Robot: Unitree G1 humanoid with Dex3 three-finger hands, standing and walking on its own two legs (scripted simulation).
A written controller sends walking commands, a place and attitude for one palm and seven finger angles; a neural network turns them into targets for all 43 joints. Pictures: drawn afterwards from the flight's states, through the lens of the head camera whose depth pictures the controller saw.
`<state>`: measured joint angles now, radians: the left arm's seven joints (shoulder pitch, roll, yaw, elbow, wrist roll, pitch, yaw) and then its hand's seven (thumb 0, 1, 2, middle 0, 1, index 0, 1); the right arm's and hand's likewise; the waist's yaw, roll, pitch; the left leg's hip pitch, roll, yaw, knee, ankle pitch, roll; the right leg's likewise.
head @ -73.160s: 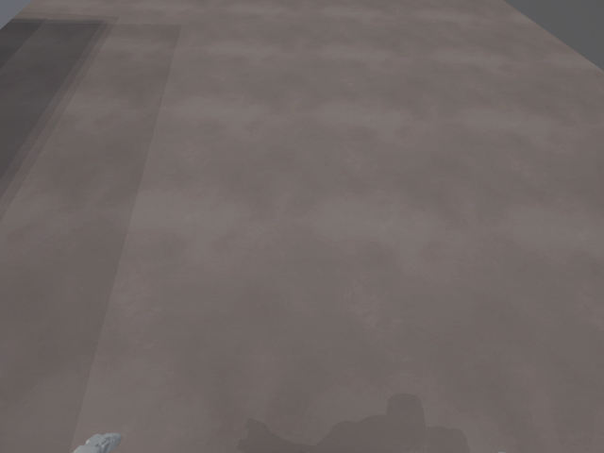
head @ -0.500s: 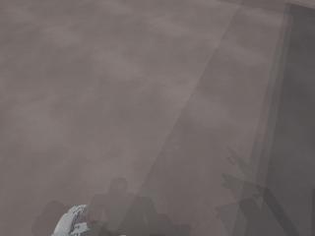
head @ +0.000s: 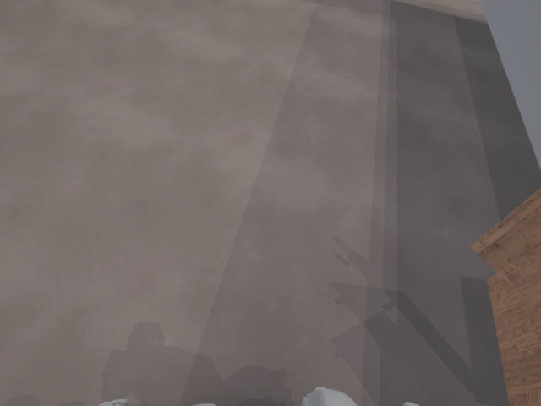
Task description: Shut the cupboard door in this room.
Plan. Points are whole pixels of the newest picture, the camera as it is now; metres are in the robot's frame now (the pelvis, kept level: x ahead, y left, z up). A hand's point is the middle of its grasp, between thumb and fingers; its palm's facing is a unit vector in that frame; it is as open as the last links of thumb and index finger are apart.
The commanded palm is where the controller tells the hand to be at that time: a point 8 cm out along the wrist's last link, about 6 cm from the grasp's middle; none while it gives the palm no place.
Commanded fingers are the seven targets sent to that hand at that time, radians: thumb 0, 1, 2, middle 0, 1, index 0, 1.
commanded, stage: turn to face it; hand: left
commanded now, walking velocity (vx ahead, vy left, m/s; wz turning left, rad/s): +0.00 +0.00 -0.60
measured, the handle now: out of the picture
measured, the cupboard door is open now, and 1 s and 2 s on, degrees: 46 46 46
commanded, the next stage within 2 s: take the last steps up to it in 1.42 s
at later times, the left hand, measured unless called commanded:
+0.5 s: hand (176, 384) +0.16 +0.17 -0.18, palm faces -0.27 -0.94 -0.21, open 7.4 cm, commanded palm none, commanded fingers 0.00 0.90 0.90 -0.20 -0.30 -0.20 -0.30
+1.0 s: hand (237, 335) +0.25 +0.07 -0.16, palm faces -0.56 -0.79 -0.27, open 7.4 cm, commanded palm none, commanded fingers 0.00 0.90 0.90 -0.20 -0.30 -0.20 -0.30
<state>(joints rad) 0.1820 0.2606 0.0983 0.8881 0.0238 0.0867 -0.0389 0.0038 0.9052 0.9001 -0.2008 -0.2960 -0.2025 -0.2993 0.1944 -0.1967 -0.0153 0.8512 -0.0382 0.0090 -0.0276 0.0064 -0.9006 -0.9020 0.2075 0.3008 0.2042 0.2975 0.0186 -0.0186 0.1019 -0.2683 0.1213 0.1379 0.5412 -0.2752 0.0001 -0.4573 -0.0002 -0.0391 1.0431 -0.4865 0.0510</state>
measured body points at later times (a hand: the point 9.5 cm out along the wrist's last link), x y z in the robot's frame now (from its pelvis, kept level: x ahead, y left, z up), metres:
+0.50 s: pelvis +0.03 -0.01 -0.01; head +0.08 +0.00 +0.43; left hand +0.18 +0.22 -0.16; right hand +0.04 -0.29 -0.14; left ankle +0.07 +0.10 -0.74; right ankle -0.02 -0.14 -0.74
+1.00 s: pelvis +0.04 -0.04 -0.01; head +0.08 -0.08 +0.44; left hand +0.28 +0.11 -0.14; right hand -0.07 -0.29 -0.16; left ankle +0.09 +0.09 -0.67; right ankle -0.03 -0.13 -0.74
